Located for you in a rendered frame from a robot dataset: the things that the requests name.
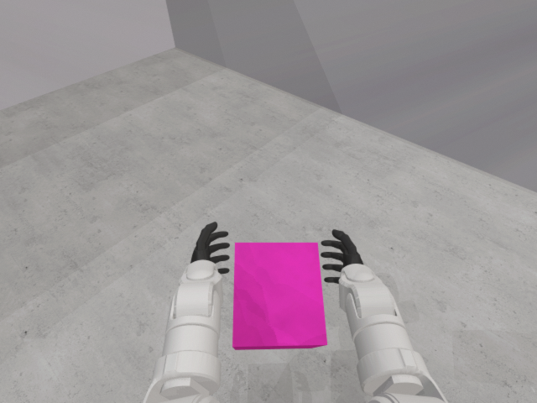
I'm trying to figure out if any right robot hand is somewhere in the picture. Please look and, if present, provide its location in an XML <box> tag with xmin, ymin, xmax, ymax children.
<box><xmin>321</xmin><ymin>229</ymin><xmax>364</xmax><ymax>284</ymax></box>

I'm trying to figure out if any left robot hand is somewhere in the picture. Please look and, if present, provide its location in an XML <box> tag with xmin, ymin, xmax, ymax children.
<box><xmin>190</xmin><ymin>222</ymin><xmax>230</xmax><ymax>274</ymax></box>

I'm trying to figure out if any carton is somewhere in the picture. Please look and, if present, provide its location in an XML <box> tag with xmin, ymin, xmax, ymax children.
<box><xmin>232</xmin><ymin>243</ymin><xmax>327</xmax><ymax>350</ymax></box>

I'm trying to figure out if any left robot forearm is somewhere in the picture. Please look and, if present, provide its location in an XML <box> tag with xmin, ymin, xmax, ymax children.
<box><xmin>143</xmin><ymin>260</ymin><xmax>223</xmax><ymax>403</ymax></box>

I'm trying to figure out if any right robot forearm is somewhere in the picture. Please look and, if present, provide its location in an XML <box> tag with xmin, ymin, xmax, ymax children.
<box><xmin>339</xmin><ymin>264</ymin><xmax>448</xmax><ymax>403</ymax></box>

